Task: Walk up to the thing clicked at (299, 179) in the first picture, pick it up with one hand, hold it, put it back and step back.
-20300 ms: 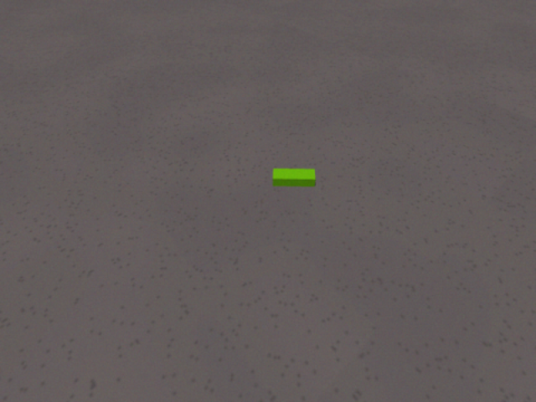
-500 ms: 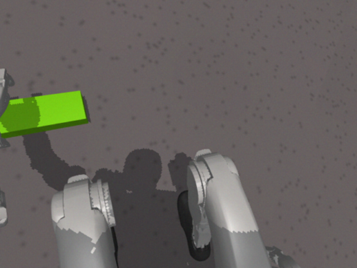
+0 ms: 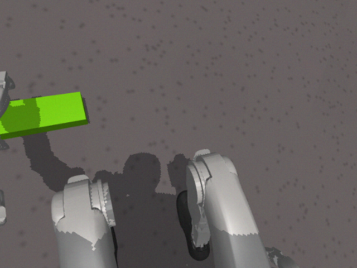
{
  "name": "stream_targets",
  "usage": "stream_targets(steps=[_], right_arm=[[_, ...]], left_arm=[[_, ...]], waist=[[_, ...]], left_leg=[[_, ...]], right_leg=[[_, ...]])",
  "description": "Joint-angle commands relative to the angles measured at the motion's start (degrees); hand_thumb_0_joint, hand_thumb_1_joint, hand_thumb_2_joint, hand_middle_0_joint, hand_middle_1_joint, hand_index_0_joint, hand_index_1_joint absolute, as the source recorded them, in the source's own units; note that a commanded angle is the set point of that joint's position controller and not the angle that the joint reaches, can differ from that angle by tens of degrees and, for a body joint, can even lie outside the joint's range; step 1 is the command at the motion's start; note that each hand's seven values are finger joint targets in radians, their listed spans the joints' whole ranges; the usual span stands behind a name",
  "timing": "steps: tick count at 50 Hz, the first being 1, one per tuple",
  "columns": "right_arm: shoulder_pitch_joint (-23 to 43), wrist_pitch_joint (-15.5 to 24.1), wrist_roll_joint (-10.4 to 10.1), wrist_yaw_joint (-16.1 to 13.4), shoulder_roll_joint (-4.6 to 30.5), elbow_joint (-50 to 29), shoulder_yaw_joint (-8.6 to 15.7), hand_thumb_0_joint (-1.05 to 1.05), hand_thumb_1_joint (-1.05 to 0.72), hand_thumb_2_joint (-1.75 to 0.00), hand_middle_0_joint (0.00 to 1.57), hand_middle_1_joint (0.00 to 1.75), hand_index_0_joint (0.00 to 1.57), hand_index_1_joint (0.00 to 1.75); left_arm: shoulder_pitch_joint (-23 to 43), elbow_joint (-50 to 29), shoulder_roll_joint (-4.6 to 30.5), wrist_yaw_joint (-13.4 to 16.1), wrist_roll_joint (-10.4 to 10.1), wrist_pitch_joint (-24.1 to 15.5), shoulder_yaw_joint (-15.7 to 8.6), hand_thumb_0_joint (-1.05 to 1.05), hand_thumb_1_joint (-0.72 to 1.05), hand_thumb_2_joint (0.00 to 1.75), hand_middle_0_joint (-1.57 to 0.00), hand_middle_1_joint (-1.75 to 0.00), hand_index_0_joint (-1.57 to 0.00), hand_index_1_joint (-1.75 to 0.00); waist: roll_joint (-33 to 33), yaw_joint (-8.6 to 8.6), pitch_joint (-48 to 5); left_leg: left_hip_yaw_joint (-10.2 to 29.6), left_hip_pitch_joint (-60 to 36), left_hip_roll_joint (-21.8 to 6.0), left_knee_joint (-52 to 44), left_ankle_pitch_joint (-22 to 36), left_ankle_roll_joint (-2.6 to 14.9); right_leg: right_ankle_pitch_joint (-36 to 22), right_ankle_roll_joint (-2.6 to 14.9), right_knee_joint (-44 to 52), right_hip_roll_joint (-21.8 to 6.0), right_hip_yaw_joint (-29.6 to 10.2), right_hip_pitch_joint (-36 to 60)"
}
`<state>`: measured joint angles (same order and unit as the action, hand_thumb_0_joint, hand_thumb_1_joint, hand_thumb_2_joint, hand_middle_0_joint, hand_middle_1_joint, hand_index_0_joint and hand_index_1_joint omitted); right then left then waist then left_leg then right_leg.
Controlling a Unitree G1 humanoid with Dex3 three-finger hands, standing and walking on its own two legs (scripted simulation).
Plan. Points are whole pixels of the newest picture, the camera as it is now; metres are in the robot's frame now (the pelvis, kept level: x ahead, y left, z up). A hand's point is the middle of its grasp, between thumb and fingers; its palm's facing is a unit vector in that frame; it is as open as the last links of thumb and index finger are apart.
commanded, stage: rise first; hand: left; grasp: from above
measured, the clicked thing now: (40, 115) +0.50 +0.28 -0.30
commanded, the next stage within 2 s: approach in 0.12 s
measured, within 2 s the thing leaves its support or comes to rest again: neither
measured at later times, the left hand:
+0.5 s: hand (15, 105) +0.49 +0.29 -0.17, palm faces -0.43 -0.04 -0.90, open 14.1 cm
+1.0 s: hand (10, 112) +0.47 +0.30 -0.18, palm faces -0.48 -0.09 -0.87, open 14.2 cm
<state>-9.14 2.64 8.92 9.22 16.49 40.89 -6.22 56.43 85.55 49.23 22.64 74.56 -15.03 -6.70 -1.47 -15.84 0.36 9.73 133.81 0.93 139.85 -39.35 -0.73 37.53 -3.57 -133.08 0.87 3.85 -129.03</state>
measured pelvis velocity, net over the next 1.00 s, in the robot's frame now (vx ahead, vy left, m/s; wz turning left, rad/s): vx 0.00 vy -0.01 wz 0.00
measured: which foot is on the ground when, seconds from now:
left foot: down 0.00-1.00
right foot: down 0.00-1.00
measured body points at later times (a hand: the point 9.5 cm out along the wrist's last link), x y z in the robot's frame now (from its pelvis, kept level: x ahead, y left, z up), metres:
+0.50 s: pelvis +0.00 +0.00 +0.00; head +0.25 +0.09 +0.37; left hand +0.50 +0.29 -0.12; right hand +0.04 -0.27 -0.08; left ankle +0.07 +0.13 -0.29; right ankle +0.11 -0.13 -0.29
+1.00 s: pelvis +0.00 -0.01 +0.00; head +0.26 +0.06 +0.36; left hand +0.50 +0.30 -0.13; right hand +0.03 -0.27 -0.10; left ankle +0.07 +0.13 -0.29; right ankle +0.11 -0.13 -0.29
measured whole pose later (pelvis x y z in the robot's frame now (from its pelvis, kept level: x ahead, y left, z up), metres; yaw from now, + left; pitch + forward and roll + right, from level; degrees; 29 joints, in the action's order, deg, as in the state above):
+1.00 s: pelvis +0.00 -0.01 +0.00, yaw +0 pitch +33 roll -9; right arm -10.5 3.2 8.4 8.8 17.4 38.7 -8.4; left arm 59.0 84.9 48.6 18.9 69.6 -9.4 -6.1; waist -0.9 -17.6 3.1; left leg 9.8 133.9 0.5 139.8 -39.1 -1.4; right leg 36.6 -3.4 -133.4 1.3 3.8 -130.2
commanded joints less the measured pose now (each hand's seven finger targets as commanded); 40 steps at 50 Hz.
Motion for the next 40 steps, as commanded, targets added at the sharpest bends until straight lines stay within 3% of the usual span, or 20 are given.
stream_targets(steps=[1, 7, 9, 11, 12, 15, 16, 18, 21, 24, 28, 31, 33, 38, 40], right_arm=[[-11.88, 0.4, 0.16, -0.8, 15.6, 0.03, 4.55, 0.0, -0.9, -0.9, 0.2, 0.3, 0.2, 0.3], [-12.31, 0.83, 0.13, -0.73, 15.63, 0.3, 4.67, 0.0, -0.9, -0.9, 0.2, 0.3, 0.2, 0.3], [-11.59, 0.74, -0.09, -0.83, 15.73, 0.08, 4.87, 0.0, -0.9, -0.9, 0.2, 0.3, 0.2, 0.3], [-12.15, 0.77, 0.11, -0.77, 15.6, 0.44, 4.67, 0.0, -0.9, -0.9, 0.2, 0.3, 0.2, 0.3], [-11.97, 0.71, 0.02, -0.81, 15.29, 0.53, 4.52, 0.0, -0.9, -0.89, 0.2, 0.3, 0.2, 0.3], [-12.35, 0.72, -0.15, -0.89, 15.56, 0.31, 4.79, 0.0, -0.9, -0.89, 0.2, 0.3, 0.2, 0.3], [-12.88, 0.92, -0.06, -0.77, 15.42, 0.61, 4.75, 0.0, -0.9, -0.89, 0.2, 0.3, 0.2, 0.3], [-13.82, 1.26, 0.06, -0.73, 15.44, 1.31, 4.57, 0.0, -0.9, -0.9, 0.2, 0.3, 0.2, 0.3], [-14.13, 1.53, 0.12, -1.04, 15.84, 1.08, 4.78, 0.0, -0.9, -0.89, 0.2, 0.3, 0.2, 0.3], [-14.42, 1.75, 0.45, -1.13, 15.81, 1.1, 4.29, 0.0, -0.9, -0.89, 0.2, 0.3, 0.2, 0.3], [-14.69, 1.55, 0.45, -1.05, 16.04, 0.03, 3.91, 0.0, -0.9, -0.9, 0.2, 0.3, 0.2, 0.3], [-14.01, 1.31, 0.28, -0.58, 15.45, -0.77, 3.24, 0.0, -0.9, -0.9, 0.2, 0.3, 0.2, 0.3], [-13.83, 1.39, -0.13, -0.21, 15.71, -1.66, 2.8, 0.0, -0.9, -0.9, 0.2, 0.3, 0.2, 0.3], [-12.1, 1.24, -1.26, -0.05, 15.52, -2.99, 2.02, 0.0, -0.9, -0.89, 0.2, 0.3, 0.2, 0.3], [-12.21, 1.24, -1.34, 0.03, 15.66, -3.26, 1.94, 0.0, -0.9, -0.89, 0.2, 0.3, 0.2, 0.3]], left_arm=[[18.41, -8.38, 15.42, 2.75, -0.82, -0.41, -1.98, 0.0, -0.59, 1.05, -0.06, -1.02, -0.05, -1.03], [18.18, -8.04, 14.35, 3.16, -0.43, 0.25, -1.39, 0.0, -0.59, 1.06, -0.06, -1.01, -0.05, -1.02], [17.03, -7.85, 15.07, 3.36, -0.84, 0.57, -2.01, 0.0, -0.58, 1.05, -0.07, -1.0, -0.05, -1.02], [16.3, -6.1, 13.64, 3.23, -0.71, 0.9, -1.15, 0.0, -0.61, 1.13, -0.07, -0.96, -0.02, -1.01], [16.92, -7.19, 13.23, 3.15, -0.58, 1.04, -0.77, 0.0, -0.57, 1.05, -0.06, -1.04, -0.06, -1.05], [19.87, -9.34, 12.41, 3.31, -1.16, 1.17, -0.24, 0.0, -0.55, 1.03, -0.07, -1.04, -0.07, -1.04], [19.42, -6.66, 9.28, 3.22, -1.05, 1.56, 1.51, 0.0, -0.56, 1.02, -0.07, -1.05, -0.06, -1.05], [23.21, -7.25, 7.03, 3.15, -0.83, 1.43, 3.41, 0.0, -0.57, 1.03, -0.06, -1.05, -0.06, -1.05], [27.98, -8.08, 5.8, 3.6, -1.27, 1.7, 4.65, 0.0, -0.56, 1.03, -0.07, -1.05, -0.06, -1.05], [30.03, -6.62, 4.82, 4.68, -0.21, 2.77, 5.73, 0.0, -0.57, 1.04, -0.07, -1.05, -0.06, -1.06], [28.63, -4.34, 8.59, 6.52, 0.99, 5.93, 3.01, 0.0, -0.58, 1.05, -0.07, -1.04, -0.06, -1.05], [25.92, -0.2, 7.21, 6.89, 0.95, 8.96, 2.93, 0.0, -0.57, 1.05, -0.07, -1.04, -0.06, -1.05], [25.29, 0.45, 7.55, 6.42, 0.19, 10.53, 2.75, 0.0, -0.58, 1.04, -0.07, -1.03, -0.06, -1.04], [18.9, 0.07, 11.77, 4.05, -4.07, 12.3, 0.53, 0.0, -0.58, 1.04, -0.07, -1.03, -0.06, -1.04], [17.14, -0.85, 11.95, 2.33, -4.82, 11.98, 0.44, 0.0, -0.58, 1.04, -0.07, -1.03, -0.06, -1.04]], waist=[[20.44, -1.11, -38.19], [21.75, -1.42, -39.36], [22.35, -0.45, -39.16], [20.88, -1.36, -37.58], [21.12, -0.98, -38.53], [22.11, -1.73, -40.21], [21.56, -3.17, -38.14], [22.0, -4.78, -37.32], [22.79, -5.64, -38.49], [24.26, -6.03, -38.83], [25.85, -4.11, -41.93], [25.15, -3.96, -41.61], [22.69, -4.33, -39.71], [16.87, -1.49, -40.54], [15.11, -2.22, -38.81]], left_leg=[[-5.81, -29.39, 0.04, -15.01, 8.35, 2.21], [-5.62, -31.91, -0.11, -15.26, 9.98, 1.84], [-5.9, -30.62, 0.04, -15.58, 9.27, 1.86], [-5.97, -29.64, 0.04, -15.28, 9.21, 2.02], [-6.14, -30.36, 0.09, -15.27, 9.96, 2.0], [-5.73, -31.7, -0.02, -15.36, 11.32, 1.89], [-5.48, -32.07, -0.17, -15.22, 11.26, 1.81], [-5.33, -31.62, -0.22, -15.25, 10.21, 1.85], [-5.01, -31.43, -0.32, -15.54, 8.43, 1.76], [-5.16, -32.17, -0.4, -15.87, 8.76, 1.5], [-6.39, -32.63, -0.05, -15.92, 11.44, 1.43], [-6.71, -32.61, -0.15, -15.83, 14.08, 1.62], [-7.17, -29.21, 0.04, -15.22, 13.67, 2.43], [-7.76, -22.82, -0.04, -14.45, 11.79, 3.62], [-7.59, -21.62, -0.03, -14.28, 10.48, 3.74]], right_leg=[[-9.79, 5.26, 12.18, 1.34, 6.5, 16.98], [-11.28, 5.33, 11.62, 1.31, 6.73, 16.21], [-10.74, 5.39, 11.7, 1.12, 6.5, 16.17], [-10.91, 5.28, 11.89, 1.16, 6.6, 16.19], [-11.53, 5.24, 12.01, 1.24, 6.37, 16.54], [-12.9, 5.25, 11.63, 1.07, 6.59, 16.5], [-13.02, 5.27, 11.52, 1.06, 6.79, 15.3], [-12.58, 5.24, 12.06, 1.2, 7.03, 14.9], [-11.08, 5.4, 12.24, 1.23, 7.18, 14.13], [-11.46, 5.54, 12.17, 1.42, 7.45, 14.05], [-13.85, 5.72, 12.07, 1.25, 6.75, 16.5], [-16.3, 5.85, 11.52, 1.47, 6.53, 17.4], [-16.31, 5.56, 12.21, 1.49, 5.92, 18.58], [-14.8, 4.75, 12.95, 1.91, 4.58, 24.72], [-13.31, 4.62, 13.03, 1.9, 4.56, 25.7]])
